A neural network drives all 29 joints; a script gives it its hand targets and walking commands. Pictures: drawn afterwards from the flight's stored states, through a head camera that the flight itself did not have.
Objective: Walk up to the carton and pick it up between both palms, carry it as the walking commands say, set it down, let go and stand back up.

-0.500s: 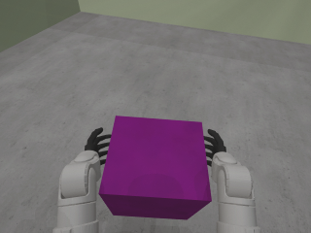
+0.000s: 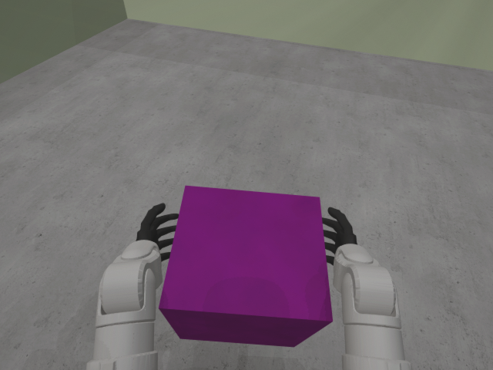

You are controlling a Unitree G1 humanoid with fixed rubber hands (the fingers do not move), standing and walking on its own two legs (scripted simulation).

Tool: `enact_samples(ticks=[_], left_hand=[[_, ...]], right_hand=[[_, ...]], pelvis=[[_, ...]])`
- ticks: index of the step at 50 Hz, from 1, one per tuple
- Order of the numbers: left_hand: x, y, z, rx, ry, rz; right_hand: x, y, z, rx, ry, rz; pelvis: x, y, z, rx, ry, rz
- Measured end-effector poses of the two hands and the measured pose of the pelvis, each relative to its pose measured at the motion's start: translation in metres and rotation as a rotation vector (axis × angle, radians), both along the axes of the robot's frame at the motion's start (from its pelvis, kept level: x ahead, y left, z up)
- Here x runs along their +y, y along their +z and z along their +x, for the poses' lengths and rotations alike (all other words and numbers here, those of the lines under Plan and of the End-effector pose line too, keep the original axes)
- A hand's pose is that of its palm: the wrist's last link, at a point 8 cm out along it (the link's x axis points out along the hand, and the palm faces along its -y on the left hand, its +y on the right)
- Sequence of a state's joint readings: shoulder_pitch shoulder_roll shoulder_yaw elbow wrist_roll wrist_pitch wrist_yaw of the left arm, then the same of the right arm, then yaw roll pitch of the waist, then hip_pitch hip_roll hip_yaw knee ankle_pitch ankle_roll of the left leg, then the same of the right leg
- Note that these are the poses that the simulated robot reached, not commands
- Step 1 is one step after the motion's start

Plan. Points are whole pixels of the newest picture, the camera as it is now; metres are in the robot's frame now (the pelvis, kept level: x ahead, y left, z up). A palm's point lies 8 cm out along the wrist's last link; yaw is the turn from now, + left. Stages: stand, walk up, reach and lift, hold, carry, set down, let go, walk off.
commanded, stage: carry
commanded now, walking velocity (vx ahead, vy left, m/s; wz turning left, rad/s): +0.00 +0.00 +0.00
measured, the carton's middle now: (244, 273) +0.28 +0.01 -0.01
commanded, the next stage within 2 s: none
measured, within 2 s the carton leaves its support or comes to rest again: neither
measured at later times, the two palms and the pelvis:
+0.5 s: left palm (152, 241) +0.28 +0.15 +0.09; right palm (351, 248) +0.27 -0.16 +0.08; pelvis +0.00 +0.00 +0.00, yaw +0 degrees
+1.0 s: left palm (224, 245) +0.28 +0.04 +0.07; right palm (423, 269) +0.25 -0.26 +0.07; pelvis -0.01 -0.08 +0.00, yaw -6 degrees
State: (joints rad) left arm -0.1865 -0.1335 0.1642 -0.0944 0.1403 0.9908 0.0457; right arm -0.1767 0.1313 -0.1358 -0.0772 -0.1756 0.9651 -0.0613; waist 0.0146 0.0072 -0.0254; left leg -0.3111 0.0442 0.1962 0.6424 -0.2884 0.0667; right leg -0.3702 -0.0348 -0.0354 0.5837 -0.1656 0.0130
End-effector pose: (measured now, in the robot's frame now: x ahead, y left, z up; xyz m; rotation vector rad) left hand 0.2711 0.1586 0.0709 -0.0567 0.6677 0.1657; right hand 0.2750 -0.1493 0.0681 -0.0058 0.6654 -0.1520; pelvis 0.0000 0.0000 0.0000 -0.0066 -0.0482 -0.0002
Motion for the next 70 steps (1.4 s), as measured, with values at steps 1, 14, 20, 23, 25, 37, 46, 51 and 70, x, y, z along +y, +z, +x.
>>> enact_samples(ticks=[1,14,20,23,25,37,46,51,70], left_hand=[[0.0,0.0,0.0,0.002,0.0,0.0],[0.0,-0.011,0.004,0.029,-0.005,0.009],[0.0,-0.011,0.006,0.028,-0.006,0.005],[-0.003,0.005,0.006,-0.009,-0.005,-0.021],[-0.007,0.017,0.005,-0.027,-0.007,-0.023],[-0.078,0.017,0.007,0.056,-0.071,-0.021],[-0.112,0.004,0.009,0.084,-0.104,0.028],[-0.119,0.005,0.008,0.041,-0.109,0.01],[-0.13,0.0,-0.002,0.005,-0.123,0.032]], right_hand=[[0.0,0.0,0.0,0.002,0.0,0.0],[0.0,-0.013,0.002,0.032,0.002,-0.002],[0.0,-0.013,0.004,0.031,-0.003,0.002],[-0.003,0.005,0.0,-0.004,-0.037,0.04],[-0.007,0.017,-0.001,-0.022,-0.045,0.05],[-0.077,0.018,-0.019,0.062,-0.116,0.049],[-0.11,-0.002,-0.023,0.091,-0.13,0.061],[-0.117,0.002,-0.027,0.048,-0.131,0.042],[-0.127,-0.007,-0.039,0.018,-0.115,0.013]], pelvis=[[0.0,0.0,0.0,0.0,0.0,0.0],[0.0,0.0,0.003,0.004,0.0,-0.001],[0.0,0.0,0.004,0.006,-0.001,-0.001],[0.0,0.0,0.003,0.005,-0.002,-0.002],[-0.003,0.001,0.003,0.005,-0.007,-0.007],[-0.054,-0.001,0.003,0.034,-0.083,0.008],[-0.077,0.003,-0.006,0.045,-0.099,0.026],[-0.084,0.002,-0.011,0.038,-0.106,0.025],[-0.092,0.002,-0.022,0.023,-0.109,0.032]])
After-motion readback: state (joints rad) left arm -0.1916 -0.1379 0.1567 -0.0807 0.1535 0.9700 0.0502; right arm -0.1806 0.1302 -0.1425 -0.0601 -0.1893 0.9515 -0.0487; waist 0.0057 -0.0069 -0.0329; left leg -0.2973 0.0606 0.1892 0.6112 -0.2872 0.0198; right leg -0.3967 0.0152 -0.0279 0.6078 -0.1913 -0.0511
